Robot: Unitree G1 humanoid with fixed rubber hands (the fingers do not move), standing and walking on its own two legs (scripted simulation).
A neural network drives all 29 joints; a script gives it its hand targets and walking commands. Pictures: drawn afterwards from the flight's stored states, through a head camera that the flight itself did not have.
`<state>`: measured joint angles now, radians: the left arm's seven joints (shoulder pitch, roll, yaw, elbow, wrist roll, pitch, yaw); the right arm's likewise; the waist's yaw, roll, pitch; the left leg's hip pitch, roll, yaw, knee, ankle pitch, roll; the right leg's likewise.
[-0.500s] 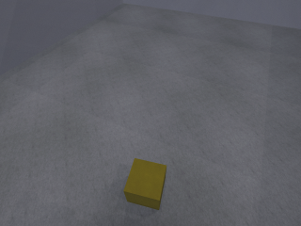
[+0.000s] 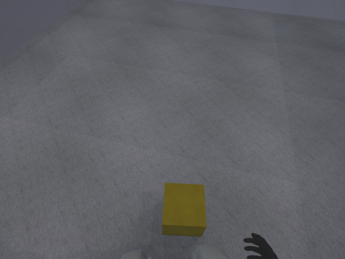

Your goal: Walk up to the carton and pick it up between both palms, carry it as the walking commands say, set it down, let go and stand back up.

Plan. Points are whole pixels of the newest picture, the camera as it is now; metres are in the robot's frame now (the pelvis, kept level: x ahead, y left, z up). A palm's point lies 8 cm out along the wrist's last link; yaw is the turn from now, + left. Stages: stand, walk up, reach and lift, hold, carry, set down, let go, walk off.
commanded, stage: walk up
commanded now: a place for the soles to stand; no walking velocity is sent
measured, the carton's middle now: (183, 209) +0.44 -0.05 -0.65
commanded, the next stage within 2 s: none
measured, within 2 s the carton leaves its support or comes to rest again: neither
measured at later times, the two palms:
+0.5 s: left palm (83, 258) +0.14 +0.22 -0.09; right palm out of the picture -0.03 -0.22 -0.10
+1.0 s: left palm out of the picture +0.11 +0.21 -0.10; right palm out of the picture +0.02 -0.27 -0.11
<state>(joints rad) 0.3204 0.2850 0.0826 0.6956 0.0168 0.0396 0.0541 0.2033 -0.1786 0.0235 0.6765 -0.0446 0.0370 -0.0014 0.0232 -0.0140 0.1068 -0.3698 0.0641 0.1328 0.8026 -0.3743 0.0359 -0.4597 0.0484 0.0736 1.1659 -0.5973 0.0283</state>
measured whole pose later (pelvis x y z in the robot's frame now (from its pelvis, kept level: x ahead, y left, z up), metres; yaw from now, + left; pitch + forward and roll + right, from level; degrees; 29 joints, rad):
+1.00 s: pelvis +0.02 -0.02 +0.03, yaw -9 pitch +0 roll +1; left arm 0.27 0.24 -0.03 0.92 0.00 0.01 0.02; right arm 0.22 -0.22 0.03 1.01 -0.02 0.01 -0.03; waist -0.02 -0.02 0.01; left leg -0.25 0.14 0.27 0.56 -0.29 -0.02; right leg -0.22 0.08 -0.02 0.56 -0.34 -0.09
